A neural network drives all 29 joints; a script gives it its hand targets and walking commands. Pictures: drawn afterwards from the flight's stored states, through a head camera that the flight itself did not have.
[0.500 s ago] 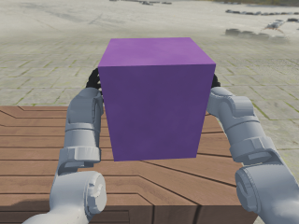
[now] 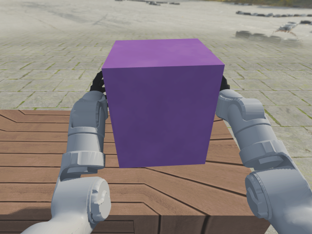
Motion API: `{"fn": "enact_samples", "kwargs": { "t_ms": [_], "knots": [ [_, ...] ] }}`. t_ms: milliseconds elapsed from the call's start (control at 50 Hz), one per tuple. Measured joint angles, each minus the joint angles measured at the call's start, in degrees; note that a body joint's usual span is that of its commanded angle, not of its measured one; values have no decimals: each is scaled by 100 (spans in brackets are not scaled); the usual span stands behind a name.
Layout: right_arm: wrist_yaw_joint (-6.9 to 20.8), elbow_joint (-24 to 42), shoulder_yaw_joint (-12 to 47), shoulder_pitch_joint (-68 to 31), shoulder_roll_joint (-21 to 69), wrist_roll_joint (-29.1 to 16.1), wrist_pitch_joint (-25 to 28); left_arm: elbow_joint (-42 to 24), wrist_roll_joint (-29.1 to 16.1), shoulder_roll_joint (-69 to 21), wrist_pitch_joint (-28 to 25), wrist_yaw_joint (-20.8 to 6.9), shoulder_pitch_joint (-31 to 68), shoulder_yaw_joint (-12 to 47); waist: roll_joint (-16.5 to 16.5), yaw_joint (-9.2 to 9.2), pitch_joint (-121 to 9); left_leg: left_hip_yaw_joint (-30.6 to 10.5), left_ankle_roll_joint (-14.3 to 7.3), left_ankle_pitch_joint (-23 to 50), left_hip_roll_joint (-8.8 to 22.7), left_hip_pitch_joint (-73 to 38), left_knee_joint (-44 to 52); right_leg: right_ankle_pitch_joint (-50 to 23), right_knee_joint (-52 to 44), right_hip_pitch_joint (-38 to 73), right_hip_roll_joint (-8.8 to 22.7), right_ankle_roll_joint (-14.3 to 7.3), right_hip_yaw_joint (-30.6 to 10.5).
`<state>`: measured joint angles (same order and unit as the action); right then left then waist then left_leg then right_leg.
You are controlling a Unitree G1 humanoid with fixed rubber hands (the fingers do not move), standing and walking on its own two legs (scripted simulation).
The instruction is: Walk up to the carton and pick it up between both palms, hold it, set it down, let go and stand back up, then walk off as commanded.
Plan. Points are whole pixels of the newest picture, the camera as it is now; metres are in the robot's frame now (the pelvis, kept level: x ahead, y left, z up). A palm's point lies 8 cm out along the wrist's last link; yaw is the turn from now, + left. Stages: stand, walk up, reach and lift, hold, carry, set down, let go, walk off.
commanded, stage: hold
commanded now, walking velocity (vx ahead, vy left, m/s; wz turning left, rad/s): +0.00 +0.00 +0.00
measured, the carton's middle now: (159, 101) +0.38 +0.00 +0.25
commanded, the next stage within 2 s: none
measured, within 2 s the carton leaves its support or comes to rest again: neither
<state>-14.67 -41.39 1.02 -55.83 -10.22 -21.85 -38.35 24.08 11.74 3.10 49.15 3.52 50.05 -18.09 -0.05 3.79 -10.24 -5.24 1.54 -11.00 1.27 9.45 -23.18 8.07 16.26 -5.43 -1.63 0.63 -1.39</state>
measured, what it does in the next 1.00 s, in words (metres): stands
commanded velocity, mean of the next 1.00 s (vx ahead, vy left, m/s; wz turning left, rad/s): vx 0.00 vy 0.00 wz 0.00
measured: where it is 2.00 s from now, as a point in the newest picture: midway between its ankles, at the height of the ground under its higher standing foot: outside the picture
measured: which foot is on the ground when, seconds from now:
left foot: down 0.00-1.00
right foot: down 0.00-1.00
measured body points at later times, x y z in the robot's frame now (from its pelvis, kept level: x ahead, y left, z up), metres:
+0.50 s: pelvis +0.00 +0.00 +0.00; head -0.09 +0.02 +0.44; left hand +0.38 +0.16 +0.26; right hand +0.38 -0.15 +0.26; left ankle +0.02 +0.13 -0.75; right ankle +0.01 -0.13 -0.75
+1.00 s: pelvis +0.00 +0.00 +0.00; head -0.09 +0.01 +0.44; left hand +0.38 +0.16 +0.27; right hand +0.38 -0.15 +0.27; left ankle +0.02 +0.13 -0.75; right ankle +0.01 -0.13 -0.75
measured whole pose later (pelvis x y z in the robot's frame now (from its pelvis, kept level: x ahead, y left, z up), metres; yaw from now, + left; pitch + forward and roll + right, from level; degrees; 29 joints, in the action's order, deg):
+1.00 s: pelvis +0.00 +0.00 +0.00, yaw +0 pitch -3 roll -2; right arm -15.2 -41.2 1.1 -55.9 -9.9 -21.9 -39.0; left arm 24.6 11.8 3.3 49.0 3.0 50.5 -19.0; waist -0.6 3.8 -10.6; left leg -5.8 1.7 -10.8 1.3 9.4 -23.1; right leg 8.0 16.1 -5.3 -2.0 0.4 -1.5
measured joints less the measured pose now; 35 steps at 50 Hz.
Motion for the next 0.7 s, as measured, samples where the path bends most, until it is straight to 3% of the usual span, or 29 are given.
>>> {"fn": "enact_samples", "kwargs": {
  "t_ms": [180, 700],
  "knots": [
    [-53, 288, 107, 211, -1, -83, -32, -319, 5, -50, 66, -22, -211, 12, -41, 33, -15, -23, -6, -62, -1, -23, -63, 31, -11, 65, -8, 9, 9],
    [-21, 99, -56, 42, -17, -64, -74, -138, 52, -64, 71, 8, -39, -1, -58, 11, 11, -32, 1, -43, -4, -14, -70, 27, 26, 41, -19, -1, -22]
  ]
}}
